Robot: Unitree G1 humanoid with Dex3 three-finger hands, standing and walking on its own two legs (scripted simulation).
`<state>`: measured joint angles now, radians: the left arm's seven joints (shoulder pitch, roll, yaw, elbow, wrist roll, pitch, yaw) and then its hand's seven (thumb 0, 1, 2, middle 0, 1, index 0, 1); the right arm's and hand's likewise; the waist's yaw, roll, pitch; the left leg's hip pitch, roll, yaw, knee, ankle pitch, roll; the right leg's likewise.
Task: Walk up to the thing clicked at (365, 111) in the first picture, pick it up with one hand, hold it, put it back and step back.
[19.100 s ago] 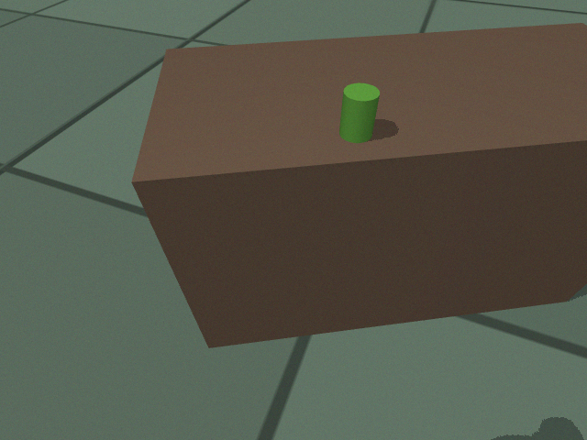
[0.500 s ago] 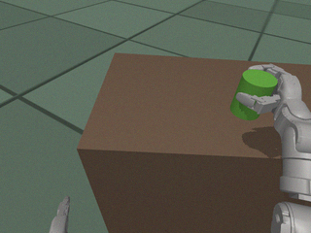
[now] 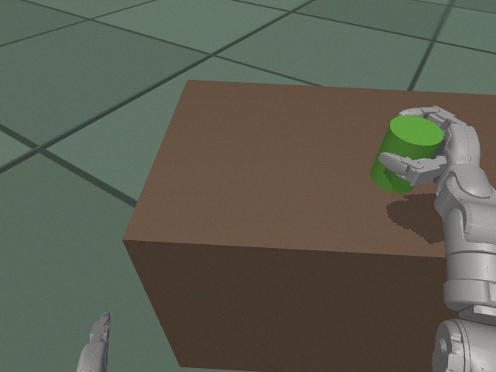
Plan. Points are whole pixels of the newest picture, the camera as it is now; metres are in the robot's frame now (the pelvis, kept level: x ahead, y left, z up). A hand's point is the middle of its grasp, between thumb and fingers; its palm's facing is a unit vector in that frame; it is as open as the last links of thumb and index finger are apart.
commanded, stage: lower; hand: right
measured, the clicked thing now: (403, 155) +0.40 -0.21 +0.19
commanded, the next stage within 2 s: loosen in 1.08 s
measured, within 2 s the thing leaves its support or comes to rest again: rests again in 1.20 s
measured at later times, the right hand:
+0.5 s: hand (395, 171) +0.41 -0.22 +0.14, palm faces +0.25 +0.97 -0.02, open 10.5 cm
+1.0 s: hand (389, 186) +0.41 -0.22 +0.11, palm faces +0.23 +0.97 -0.01, open 10.5 cm
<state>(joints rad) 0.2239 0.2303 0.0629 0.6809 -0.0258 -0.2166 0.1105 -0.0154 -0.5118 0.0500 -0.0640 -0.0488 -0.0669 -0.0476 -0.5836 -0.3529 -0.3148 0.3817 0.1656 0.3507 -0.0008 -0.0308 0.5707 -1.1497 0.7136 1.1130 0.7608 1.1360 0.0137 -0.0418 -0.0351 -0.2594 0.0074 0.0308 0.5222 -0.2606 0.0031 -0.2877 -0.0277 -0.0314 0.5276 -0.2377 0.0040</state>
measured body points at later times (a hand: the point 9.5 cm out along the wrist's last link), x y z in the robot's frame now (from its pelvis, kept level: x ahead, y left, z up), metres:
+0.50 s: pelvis +0.00 +0.00 +0.00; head +0.01 +0.01 +0.45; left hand +0.16 +0.27 -0.08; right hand +0.39 -0.27 +0.15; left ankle +0.01 +0.12 -0.73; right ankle +0.03 -0.12 -0.73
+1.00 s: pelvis +0.00 +0.00 +0.00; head +0.02 +0.00 +0.45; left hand +0.15 +0.27 -0.08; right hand +0.39 -0.27 +0.11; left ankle +0.01 +0.12 -0.73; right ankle +0.03 -0.12 -0.73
